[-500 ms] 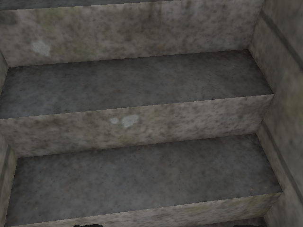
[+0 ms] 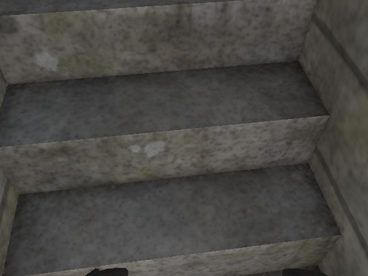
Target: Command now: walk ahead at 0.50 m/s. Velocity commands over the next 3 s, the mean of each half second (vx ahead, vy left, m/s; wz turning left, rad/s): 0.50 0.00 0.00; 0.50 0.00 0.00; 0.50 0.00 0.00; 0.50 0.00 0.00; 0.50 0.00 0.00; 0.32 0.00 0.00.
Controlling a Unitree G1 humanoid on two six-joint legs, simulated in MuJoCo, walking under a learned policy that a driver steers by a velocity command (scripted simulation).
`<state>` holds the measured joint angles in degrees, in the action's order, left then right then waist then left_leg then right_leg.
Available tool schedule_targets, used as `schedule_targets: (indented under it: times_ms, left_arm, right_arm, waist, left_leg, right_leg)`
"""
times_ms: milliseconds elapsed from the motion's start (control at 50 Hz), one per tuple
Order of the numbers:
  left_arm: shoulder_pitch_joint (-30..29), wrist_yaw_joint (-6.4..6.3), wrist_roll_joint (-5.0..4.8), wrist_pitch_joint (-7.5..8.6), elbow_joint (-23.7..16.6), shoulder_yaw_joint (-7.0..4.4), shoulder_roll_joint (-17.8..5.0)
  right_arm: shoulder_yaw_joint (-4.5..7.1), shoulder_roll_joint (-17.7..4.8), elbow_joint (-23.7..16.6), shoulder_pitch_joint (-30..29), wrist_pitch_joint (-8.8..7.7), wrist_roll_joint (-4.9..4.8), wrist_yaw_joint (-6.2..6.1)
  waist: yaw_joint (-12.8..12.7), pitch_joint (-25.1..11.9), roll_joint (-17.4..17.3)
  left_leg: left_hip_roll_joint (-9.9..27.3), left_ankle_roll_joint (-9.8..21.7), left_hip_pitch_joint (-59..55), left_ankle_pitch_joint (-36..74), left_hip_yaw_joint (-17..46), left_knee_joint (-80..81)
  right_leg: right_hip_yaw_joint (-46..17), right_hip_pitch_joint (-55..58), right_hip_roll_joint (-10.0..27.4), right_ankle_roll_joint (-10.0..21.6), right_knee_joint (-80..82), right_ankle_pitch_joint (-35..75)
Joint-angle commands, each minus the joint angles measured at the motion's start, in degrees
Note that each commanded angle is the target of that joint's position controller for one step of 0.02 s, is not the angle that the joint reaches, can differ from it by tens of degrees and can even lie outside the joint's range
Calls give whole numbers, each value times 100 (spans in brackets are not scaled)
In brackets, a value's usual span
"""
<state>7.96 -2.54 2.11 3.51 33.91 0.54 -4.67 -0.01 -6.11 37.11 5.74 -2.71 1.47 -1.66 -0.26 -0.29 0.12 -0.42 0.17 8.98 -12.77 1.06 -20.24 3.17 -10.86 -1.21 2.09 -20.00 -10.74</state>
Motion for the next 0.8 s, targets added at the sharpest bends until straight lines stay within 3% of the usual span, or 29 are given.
schedule_targets:
  times_ms: [20,800]
  left_arm:
    - [-390,-25,2,85,-576,-110,-291]
    - [-537,12,6,70,-643,-117,-191]
  right_arm:
    - [84,-350,-526,-394,-89,-45,-28]
    - [87,-392,-629,-425,-31,-32,-53]
  waist:
    - [-3,-572,-49]
    - [-10,-688,34]
  left_leg:
    - [745,167,153,995,533,252]
    - [749,52,192,881,435,168]
  right_leg:
    - [-748,521,842,52,120,1280]
    - [-841,603,794,29,106,1525]
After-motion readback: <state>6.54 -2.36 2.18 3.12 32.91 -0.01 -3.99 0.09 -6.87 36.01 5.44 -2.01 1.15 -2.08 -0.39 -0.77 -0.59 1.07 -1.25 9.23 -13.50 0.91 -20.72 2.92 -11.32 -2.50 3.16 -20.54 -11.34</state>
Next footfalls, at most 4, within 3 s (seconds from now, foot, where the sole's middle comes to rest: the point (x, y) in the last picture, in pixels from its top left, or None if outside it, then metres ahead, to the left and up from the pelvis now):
none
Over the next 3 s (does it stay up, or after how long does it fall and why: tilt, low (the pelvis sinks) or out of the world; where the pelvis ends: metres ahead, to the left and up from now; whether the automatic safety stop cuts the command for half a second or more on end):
stays up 0.00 -0.02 0.00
